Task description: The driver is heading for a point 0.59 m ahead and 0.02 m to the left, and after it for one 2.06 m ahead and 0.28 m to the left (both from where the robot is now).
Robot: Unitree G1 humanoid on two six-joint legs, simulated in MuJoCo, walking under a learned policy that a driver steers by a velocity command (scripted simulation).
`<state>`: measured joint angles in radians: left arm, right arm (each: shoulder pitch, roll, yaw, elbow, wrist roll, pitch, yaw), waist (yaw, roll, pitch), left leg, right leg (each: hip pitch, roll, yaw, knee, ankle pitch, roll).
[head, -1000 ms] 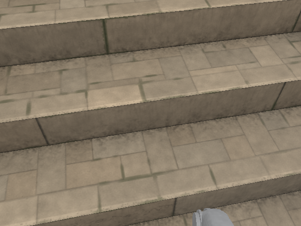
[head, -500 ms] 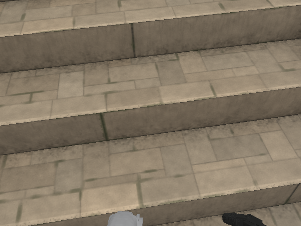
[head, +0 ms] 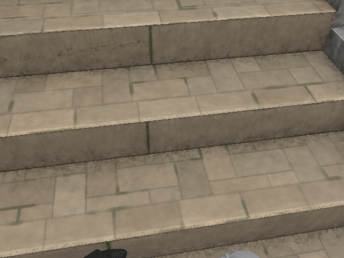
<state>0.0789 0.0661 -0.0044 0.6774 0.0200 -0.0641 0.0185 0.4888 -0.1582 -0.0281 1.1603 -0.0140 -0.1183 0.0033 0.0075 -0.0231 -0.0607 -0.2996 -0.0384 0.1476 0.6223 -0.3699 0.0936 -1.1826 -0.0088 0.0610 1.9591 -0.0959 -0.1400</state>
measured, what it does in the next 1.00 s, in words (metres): climbs: right foot 0.17 m higher, then left foot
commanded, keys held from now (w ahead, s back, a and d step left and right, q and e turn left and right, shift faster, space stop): w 0.02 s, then no key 0.98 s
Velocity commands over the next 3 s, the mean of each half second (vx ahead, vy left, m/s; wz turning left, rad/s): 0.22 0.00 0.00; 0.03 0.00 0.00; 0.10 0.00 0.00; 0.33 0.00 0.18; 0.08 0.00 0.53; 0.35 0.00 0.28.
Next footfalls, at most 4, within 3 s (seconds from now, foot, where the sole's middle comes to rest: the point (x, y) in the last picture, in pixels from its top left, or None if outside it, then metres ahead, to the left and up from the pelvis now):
0.22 right None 0.36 -0.12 -0.59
0.74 left None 0.35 0.09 -0.59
1.82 right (266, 187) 0.65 -0.28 -0.43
2.76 left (164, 88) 0.95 0.06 -0.26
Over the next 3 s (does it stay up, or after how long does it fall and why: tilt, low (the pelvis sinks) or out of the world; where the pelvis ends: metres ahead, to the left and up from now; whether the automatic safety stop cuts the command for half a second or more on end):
stays up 0.91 -0.02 0.49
